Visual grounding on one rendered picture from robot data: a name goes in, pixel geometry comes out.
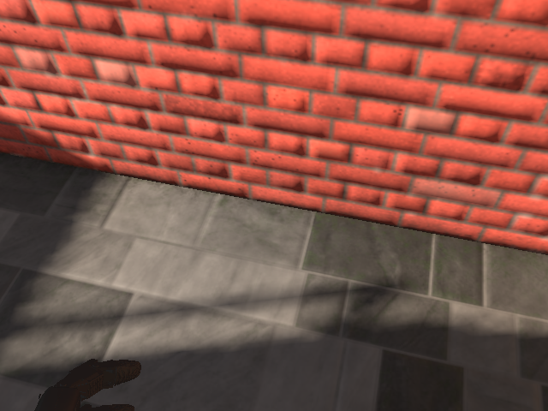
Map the robot left hand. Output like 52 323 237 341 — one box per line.
34 359 141 411

